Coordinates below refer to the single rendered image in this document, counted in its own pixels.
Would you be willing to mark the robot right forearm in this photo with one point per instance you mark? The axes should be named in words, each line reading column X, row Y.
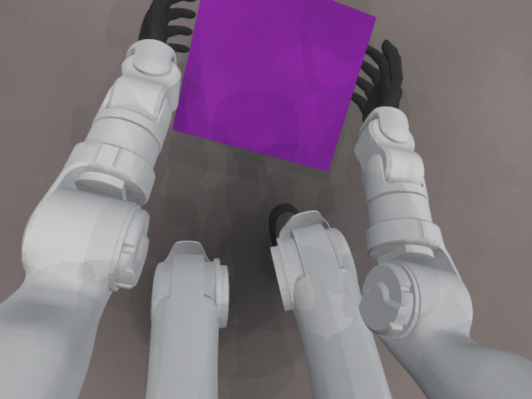
column 399, row 216

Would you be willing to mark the robot left forearm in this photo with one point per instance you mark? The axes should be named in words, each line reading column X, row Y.
column 119, row 153

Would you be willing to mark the carton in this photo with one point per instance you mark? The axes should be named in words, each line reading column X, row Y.
column 273, row 76

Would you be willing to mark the right robot shin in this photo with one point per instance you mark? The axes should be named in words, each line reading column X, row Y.
column 339, row 244

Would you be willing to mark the robot right upper arm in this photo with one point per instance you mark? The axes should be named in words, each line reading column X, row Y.
column 423, row 316

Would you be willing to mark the right robot thigh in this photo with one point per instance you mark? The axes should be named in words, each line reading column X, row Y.
column 341, row 353

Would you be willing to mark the robot right hand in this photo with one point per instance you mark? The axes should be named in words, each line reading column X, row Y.
column 387, row 80

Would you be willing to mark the robot left upper arm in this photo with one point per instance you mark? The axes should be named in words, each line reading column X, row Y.
column 81, row 248

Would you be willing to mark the robot left hand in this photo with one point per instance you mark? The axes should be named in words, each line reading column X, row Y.
column 155, row 23

